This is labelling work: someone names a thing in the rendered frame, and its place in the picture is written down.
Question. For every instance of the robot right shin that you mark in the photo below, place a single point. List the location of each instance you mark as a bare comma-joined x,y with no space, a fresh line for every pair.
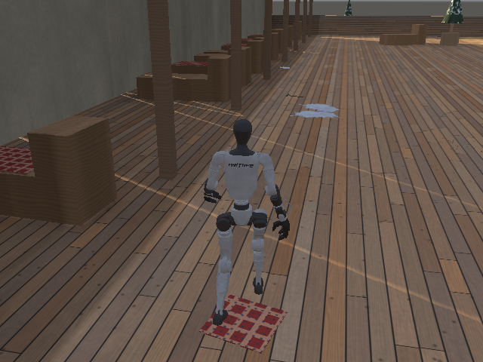
259,262

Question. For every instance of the right robot upper arm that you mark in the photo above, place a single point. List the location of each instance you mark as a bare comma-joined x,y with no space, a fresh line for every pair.
269,173

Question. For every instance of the left robot forearm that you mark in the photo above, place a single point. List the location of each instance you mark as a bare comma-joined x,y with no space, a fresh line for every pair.
208,193

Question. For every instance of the right robot forearm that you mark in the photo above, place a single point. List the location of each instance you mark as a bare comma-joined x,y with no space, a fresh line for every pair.
278,205

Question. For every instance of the humanoid robot head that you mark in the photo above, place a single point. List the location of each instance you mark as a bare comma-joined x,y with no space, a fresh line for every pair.
242,129

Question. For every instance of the left robot hand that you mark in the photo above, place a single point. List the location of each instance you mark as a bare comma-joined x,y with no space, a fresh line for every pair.
215,195

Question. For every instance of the left robot upper arm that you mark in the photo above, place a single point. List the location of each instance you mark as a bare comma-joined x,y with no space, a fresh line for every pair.
214,170

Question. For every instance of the right robot hand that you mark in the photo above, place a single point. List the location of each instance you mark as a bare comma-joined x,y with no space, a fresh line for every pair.
286,227

